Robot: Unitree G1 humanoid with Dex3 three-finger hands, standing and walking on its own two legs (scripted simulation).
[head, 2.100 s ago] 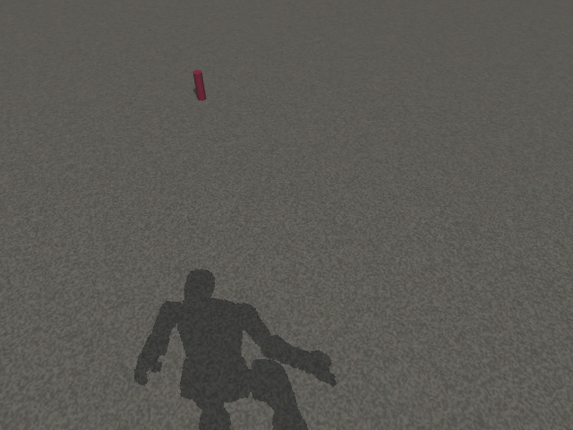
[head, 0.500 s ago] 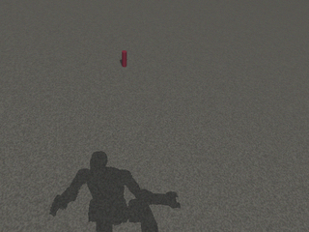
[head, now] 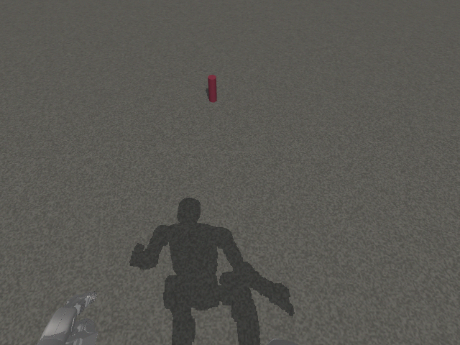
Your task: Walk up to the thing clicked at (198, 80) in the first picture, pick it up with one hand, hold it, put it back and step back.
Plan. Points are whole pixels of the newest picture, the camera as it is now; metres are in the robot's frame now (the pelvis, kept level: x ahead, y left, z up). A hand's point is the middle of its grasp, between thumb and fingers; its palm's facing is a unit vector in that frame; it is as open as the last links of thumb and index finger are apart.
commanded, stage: walk up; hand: left
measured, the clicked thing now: (212, 89) +1.68 +0.09 -0.67
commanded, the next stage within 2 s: none
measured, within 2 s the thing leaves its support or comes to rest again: neither
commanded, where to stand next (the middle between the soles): +1.37 -0.05 m, yaw +0 degrees
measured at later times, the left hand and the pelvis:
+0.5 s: hand (91, 249) +0.34 +0.32 -0.15, palm faces -0.04 -0.95 -0.30, open 7.4 cm; pelvis +0.30 +0.04 +0.01, yaw -1 degrees
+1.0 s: hand (153, 129) +0.68 +0.22 -0.10, palm faces -0.04 -0.93 -0.37, open 7.3 cm; pelvis +0.55 -0.04 +0.01, yaw -2 degrees
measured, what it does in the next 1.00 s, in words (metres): walks ahead: left foot, then right foot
